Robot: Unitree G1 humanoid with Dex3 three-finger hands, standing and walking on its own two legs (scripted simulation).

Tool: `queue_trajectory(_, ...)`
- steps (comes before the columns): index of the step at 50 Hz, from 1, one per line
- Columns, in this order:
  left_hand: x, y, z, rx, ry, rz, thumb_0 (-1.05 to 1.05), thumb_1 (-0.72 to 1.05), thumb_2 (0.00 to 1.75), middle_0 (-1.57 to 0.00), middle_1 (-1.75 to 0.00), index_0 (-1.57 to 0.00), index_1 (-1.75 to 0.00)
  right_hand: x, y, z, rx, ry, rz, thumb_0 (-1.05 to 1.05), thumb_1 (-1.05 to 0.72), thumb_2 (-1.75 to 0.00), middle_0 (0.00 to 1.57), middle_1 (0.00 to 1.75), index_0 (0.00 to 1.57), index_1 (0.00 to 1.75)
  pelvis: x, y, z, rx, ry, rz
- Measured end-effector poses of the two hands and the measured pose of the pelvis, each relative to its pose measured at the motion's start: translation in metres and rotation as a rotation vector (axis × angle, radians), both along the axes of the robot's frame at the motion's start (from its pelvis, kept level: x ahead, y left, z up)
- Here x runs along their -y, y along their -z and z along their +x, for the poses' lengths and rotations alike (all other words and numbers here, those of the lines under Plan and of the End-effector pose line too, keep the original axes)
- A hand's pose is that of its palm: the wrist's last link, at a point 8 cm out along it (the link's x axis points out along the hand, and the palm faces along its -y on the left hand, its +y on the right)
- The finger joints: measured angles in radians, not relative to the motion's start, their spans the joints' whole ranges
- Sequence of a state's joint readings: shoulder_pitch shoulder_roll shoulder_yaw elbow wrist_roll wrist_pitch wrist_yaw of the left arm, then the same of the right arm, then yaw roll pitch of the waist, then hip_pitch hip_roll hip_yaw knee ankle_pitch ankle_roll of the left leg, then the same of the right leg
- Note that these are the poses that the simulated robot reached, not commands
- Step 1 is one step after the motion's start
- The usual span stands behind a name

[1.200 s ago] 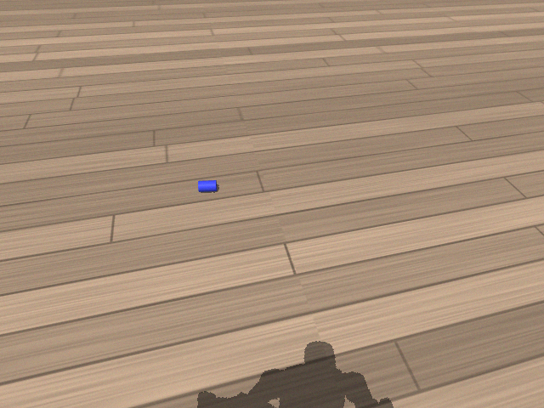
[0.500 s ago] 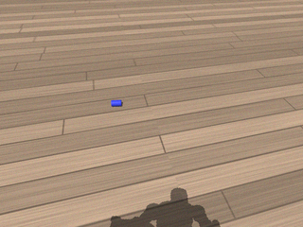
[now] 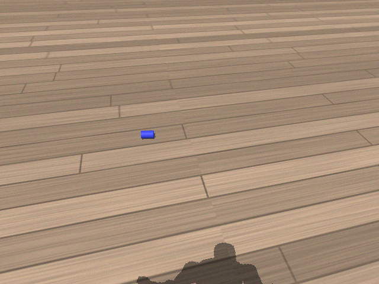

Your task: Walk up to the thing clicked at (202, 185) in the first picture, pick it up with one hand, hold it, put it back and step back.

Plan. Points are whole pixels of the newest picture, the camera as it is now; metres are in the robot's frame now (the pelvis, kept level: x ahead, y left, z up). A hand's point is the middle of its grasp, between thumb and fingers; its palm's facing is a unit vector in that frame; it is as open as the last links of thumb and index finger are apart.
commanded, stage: walk up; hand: left
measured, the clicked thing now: (147, 134) +1.32 +0.35 -0.75
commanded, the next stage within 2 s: none
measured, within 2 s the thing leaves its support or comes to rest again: neither
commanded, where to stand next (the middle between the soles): +0.94 +0.08 m, yaw +5 degrees
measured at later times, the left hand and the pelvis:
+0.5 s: hand (36, 273) +0.20 +0.38 -0.16, palm faces +0.01 -0.95 -0.31, open 7.4 cm; pelvis +0.15 +0.10 -0.01, yaw +4 degrees
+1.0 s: hand (92, 175) +0.48 +0.32 -0.13, palm faces +0.04 -0.93 -0.36, open 7.4 cm; pelvis +0.39 +0.06 -0.01, yaw +3 degrees
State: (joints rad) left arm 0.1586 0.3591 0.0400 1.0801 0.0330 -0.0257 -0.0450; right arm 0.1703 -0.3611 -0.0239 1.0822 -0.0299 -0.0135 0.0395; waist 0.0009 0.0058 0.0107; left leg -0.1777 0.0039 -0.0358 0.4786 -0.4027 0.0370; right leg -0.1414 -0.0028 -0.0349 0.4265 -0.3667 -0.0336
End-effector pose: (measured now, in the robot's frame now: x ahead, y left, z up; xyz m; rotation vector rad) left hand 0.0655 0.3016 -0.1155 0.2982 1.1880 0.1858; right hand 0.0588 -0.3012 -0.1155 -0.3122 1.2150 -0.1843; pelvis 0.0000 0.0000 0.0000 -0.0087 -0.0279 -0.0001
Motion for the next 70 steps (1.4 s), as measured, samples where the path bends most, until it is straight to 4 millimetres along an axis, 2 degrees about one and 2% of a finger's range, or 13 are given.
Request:
queue_trajectory(4, -0.021, -0.003, -0.01, 0.025, -0.04, 0.022, 0.0, 0.9, 0.89, -0.2, -0.3, -0.2, -0.3, 0.004, -0.005, 0.014, -0.028, -0.036, -0.032, 0.01, -0.9, -0.9, 0.21, 0.3, 0.2, 0.3, -0.008, 0.001, 0.01, -0.006, -0.024, 0.005)
queue_trajectory(9, -0.06, -0.002, -0.03, -0.052, -0.094, 0.047, 0.0, 0.9, 0.9, -0.2, -0.3, -0.2, -0.3, -0.006, -0.016, 0.058, 0.003, -0.081, -0.062, 0.01, -0.9, -0.9, 0.2, 0.3, 0.2, 0.3, -0.032, 0.004, 0.033, 0.009, -0.05, -0.016)
queue_trajectory(14, -0.108, 0.02, -0.014, -0.104, -0.118, 0.052, 0.01, 0.9, 0.9, -0.2, -0.3, -0.2, -0.3, -0.032, -0.018, 0.105, 0.067, -0.098, -0.107, 0.01, -0.9, -0.9, 0.2, 0.29, 0.2, 0.3, -0.067, 0.022, 0.071, 0.012, -0.075, -0.014)
queue_trajectory(18, -0.123, 0.029, 0.029, -0.105, -0.084, 0.041, 0.01, 0.91, 0.9, -0.2, -0.3, -0.2, -0.3, -0.056, -0.017, 0.119, 0.104, -0.062, -0.111, 0.0, -0.91, -0.9, 0.2, 0.29, 0.2, 0.3, -0.087, 0.025, 0.098, 0.023, -0.068, 0.005)
queue_trajectory(24, -0.123, 0.014, 0.114, 0.006, -0.027, -0.008, 0.01, 0.91, 0.9, -0.2, -0.3, -0.2, -0.3, -0.084, -0.023, 0.129, 0.058, -0.035, -0.072, 0.0, -0.9, -0.9, 0.21, 0.3, 0.2, 0.3, -0.099, 0.008, 0.144, 0.034, -0.066, 0.019)
queue_trajectory(29, -0.121, 0.003, 0.177, 0.032, 0.015, -0.013, 0.01, 0.91, 0.9, -0.2, -0.3, -0.2, -0.3, -0.091, -0.017, 0.151, 0.018, -0.019, -0.044, 0.0, -0.9, -0.9, 0.21, 0.3, 0.2, 0.3, -0.102, 0.005, 0.187, 0.034, -0.056, 0.03)
queue_trajectory(36, -0.106, -0.004, 0.283, 0.063, 0.064, 0.022, 0.01, 0.91, 0.9, -0.2, -0.3, -0.2, -0.3, -0.075, 0.006, 0.207, -0.025, 0.0, -0.022, 0.01, -0.9, -0.9, 0.21, 0.3, 0.2, 0.3, -0.088, 0.017, 0.262, 0.01, -0.047, 0.044)
queue_trajectory(42, -0.077, -0.008, 0.376, 0.183, 0.069, 0.047, 0.01, 0.91, 0.9, -0.2, -0.3, -0.2, -0.3, -0.053, 0.029, 0.283, -0.048, -0.017, -0.017, 0.01, -0.9, -0.9, 0.21, 0.3, 0.2, 0.3, -0.065, 0.029, 0.327, 0.014, -0.062, 0.014)
queue_trajectory(45, -0.066, -0.019, 0.393, 0.213, 0.033, 0.038, 0.0, 0.91, 0.9, -0.2, -0.3, -0.2, -0.3, -0.051, 0.019, 0.333, -0.014, -0.062, -0.008, 0.01, -0.9, -0.9, 0.21, 0.3, 0.2, 0.3, -0.061, 0.019, 0.353, 0.024, -0.066, 0.035)
queue_trajectory(51, -0.067, -0.021, 0.397, 0.131, -0.008, 0.036, 0.0, 0.9, 0.9, -0.2, -0.3, -0.2, -0.3, -0.047, -0.004, 0.427, 0.107, -0.119, -0.017, 0.01, -0.9, -0.9, 0.2, 0.3, 0.2, 0.3, -0.06, 0.007, 0.403, 0.024, -0.056, 0.018)
queue_trajectory(61, -0.107, 0.018, 0.424, 0.01, -0.078, 0.007, 0.01, 0.9, 0.9, -0.2, -0.3, -0.2, -0.3, -0.073, -0.015, 0.546, 0.11, -0.199, -0.08, 0.0, -0.9, -0.9, 0.2, 0.29, 0.2, 0.3, -0.085, 0.023, 0.497, 0.001, -0.093, -0.028)
queue_trajectory(65, -0.115, 0.032, 0.454, -0.052, -0.076, -0.005, 0.01, 0.91, 0.9, -0.2, -0.3, -0.2, -0.3, -0.09, -0.02, 0.583, 0.169, -0.192, -0.097, 0.0, -0.9, -0.9, 0.2, 0.3, 0.2, 0.3, -0.098, 0.026, 0.531, 0.002, -0.079, -0.006)
queue_trajectory(70, -0.115, 0.023, 0.51, -0.038, -0.04, -0.022, 0.01, 0.91, 0.9, -0.2, -0.3, -0.2, -0.3, -0.098, -0.034, 0.602, 0.177, -0.145, -0.088, 0.0, -0.9, -0.9, 0.21, 0.3, 0.2, 0.3, -0.099, 0.012, 0.567, 0.011, -0.078, -0.001)
